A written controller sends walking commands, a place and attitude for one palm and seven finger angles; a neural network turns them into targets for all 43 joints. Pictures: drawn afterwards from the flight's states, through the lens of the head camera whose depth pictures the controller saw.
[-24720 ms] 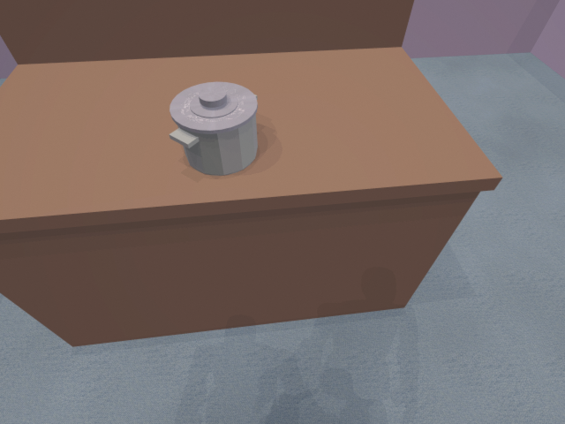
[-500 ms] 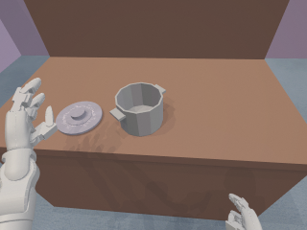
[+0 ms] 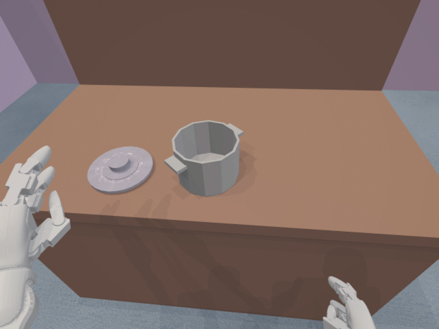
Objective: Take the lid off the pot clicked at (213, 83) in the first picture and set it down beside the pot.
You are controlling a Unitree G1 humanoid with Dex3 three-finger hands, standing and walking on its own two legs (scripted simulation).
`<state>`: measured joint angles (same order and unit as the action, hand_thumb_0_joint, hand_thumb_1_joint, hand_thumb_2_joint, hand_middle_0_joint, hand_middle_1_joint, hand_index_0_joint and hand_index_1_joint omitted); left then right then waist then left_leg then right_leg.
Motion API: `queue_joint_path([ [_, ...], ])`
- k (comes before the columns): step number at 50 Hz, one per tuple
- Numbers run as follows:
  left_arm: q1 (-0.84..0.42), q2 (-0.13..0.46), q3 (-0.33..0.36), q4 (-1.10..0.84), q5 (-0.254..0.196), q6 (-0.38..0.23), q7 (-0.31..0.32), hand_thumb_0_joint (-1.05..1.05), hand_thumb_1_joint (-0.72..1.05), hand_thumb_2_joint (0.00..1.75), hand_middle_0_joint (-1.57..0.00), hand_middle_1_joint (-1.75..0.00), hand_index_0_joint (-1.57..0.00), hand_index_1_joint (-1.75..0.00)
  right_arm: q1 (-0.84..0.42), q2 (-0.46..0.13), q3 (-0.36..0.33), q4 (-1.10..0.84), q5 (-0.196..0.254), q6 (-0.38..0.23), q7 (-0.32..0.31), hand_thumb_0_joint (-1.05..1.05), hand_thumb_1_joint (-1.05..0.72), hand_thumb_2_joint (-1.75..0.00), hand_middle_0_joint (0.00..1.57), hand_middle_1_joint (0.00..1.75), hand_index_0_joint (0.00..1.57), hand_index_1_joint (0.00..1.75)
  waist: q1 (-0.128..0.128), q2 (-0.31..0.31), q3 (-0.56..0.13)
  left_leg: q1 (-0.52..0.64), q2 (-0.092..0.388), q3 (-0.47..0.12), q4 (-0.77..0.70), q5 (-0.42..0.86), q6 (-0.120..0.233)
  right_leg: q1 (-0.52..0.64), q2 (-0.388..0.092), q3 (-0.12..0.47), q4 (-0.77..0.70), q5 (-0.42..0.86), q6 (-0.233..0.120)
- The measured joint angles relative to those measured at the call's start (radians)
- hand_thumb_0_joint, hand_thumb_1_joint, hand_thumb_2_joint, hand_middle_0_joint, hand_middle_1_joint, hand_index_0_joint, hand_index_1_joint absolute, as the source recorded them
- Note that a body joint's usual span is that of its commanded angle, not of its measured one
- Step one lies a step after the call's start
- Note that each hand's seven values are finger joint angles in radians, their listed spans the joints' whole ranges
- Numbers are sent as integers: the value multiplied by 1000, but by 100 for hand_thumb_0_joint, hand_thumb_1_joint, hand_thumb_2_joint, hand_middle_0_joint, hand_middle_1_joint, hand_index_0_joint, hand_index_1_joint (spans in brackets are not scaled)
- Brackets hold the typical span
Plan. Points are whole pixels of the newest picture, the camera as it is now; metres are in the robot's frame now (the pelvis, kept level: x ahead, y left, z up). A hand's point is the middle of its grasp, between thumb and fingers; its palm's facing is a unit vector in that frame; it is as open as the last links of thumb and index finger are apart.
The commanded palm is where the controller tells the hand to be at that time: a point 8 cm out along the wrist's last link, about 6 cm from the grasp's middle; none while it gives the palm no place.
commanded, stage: draw the hand back to the body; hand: left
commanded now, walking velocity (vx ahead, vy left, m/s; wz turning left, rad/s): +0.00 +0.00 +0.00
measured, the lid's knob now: (118, 162) +0.51 +0.34 -0.02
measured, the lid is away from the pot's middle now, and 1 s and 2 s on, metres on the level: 0.24 0.24 0.24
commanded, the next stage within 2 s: step back with the hand held close in 0.32 s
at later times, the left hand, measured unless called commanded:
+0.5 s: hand (35, 233) +0.19 +0.27 +0.17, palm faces +0.40 -0.83 -0.39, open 7.4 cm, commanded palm +0.14 +0.31 +0.17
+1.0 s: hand (29, 252) +0.17 +0.28 +0.16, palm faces +0.30 -0.81 -0.50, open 7.4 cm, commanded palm +0.10 +0.32 +0.17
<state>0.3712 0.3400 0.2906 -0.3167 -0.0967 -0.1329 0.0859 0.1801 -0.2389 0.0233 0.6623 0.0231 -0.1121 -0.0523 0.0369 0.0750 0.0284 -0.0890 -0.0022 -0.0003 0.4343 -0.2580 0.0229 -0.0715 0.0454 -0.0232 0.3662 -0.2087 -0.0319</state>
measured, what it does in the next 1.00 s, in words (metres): shifts its weight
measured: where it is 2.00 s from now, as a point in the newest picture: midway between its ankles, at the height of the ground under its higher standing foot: outside the picture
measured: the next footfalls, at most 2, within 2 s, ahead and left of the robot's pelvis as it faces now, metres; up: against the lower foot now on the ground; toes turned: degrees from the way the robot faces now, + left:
right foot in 1.92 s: -0.09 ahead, -0.12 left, +0.00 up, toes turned -2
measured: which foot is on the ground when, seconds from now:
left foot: down 0.00-1.00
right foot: down 0.00-1.00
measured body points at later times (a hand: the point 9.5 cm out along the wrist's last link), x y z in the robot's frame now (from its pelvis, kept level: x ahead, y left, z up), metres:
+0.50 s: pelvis +0.01 +0.03 +0.00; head -0.01 +0.02 +0.45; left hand +0.16 +0.32 +0.19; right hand +0.20 -0.18 -0.07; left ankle -0.01 +0.10 -0.74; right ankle +0.00 -0.10 -0.74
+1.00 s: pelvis -0.03 +0.04 -0.02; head +0.00 +0.05 +0.43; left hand +0.15 +0.32 +0.18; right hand +0.13 -0.19 -0.10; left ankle -0.01 +0.10 -0.74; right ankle +0.00 -0.10 -0.74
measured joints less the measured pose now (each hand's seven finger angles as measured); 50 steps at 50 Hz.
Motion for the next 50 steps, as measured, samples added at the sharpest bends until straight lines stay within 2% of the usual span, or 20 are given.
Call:
queue_joint_path([
  [11, 154, -2, -7, -134, 13, 10, 5, 1, 89, 90, -21, -30, -21, -31, 2, 13, 1, -21, -6, -9, 0, 1, -90, -90, 20, 30, 20, 30, 14, -6, -10, -3, -15, 4, 14, -13, 17, 1, -15, 4, 7, -9, 17],
  [22, 152, -5, -8, -162, 23, 34, 16, 1, 89, 90, -21, -30, -21, -31, -2, 25, 14, -30, -12, -9, 1, 1, -90, -90, 21, 30, 20, 30, 26, -15, -11, -5, -30, 6, 20, -19, 32, -2, -31, 5, 16, -18, 32],
  [24, 142, 11, 19, -170, 23, 16, 8, 1, 89, 90, -21, -30, -21, -31, -3, 27, 19, -45, -12, 2, 1, 1, -90, -90, 21, 30, 20, 30, 28, -20, -6, -15, -28, 11, 26, -22, 35, -11, -28, 9, 17, -16, 35],
  [27, 123, 42, 84, -177, 28, -36, 8, 1, 89, 90, -21, -30, -21, -31, -16, 30, 20, -61, -16, 18, 8, 1, -90, -90, 21, 30, 20, 30, 19, -38, 14, -47, -23, 18, 38, -23, 38, -40, -24, 16, 16, -6, 37],
  [29, 127, 44, 102, -191, 31, -56, 9, 1, 89, 90, -21, -30, -21, -31, -23, 26, 14, -75, -17, 28, 15, 1, -90, -90, 21, 30, 20, 30, 8, -49, 28, -69, -25, 26, 41, -19, 42, -64, -25, 23, 21, 0, 42],
  [33, 186, 40, 84, -239, 44, -69, -1, 1, 89, 90, -20, -30, -20, -30, -24, 14, -7, -101, -15, 49, 24, 1, -90, -90, 21, 30, 20, 30, -20, -70, 46, -110, -38, 41, 49, -11, 54, -120, -40, 37, 54, -3, 56],
  [37, 263, 76, 79, -289, 53, -74, -7, 1, 89, 90, -21, -30, -21, -30, -10, 16, -30, -122, -13, 67, 24, 1, -90, -90, 21, 30, 20, 30, -42, -94, 52, -150, -53, 50, 74, -15, 65, -173, -54, 45, 108, -21, 66],
  [42, 304, 119, 117, -329, 50, -76, 6, 1, 89, 90, -21, -30, -21, -31, 16, 28, -42, -131, -16, 65, 19, 1, -90, -90, 20, 30, 20, 30, -40, -108, 55, -184, -62, 61, 116, -25, 71, -220, -74, 28, 178, -48, 59],
  [50, 256, 87, 126, -323, 46, -86, 24, 1, 89, 90, -21, -30, -21, -31, 34, 48, -25, -122, -5, 54, 14, 1, -90, -90, 21, 30, 20, 30, -39, -78, 51, -239, -44, 48, 201, -44, 63, -254, -65, 3, 224, -47, 61],
])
